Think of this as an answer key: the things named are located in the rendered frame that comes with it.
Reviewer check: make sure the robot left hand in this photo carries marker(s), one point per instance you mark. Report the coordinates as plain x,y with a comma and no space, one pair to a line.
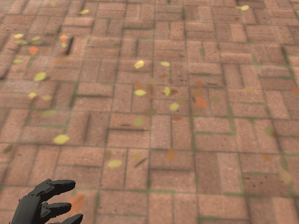
32,210

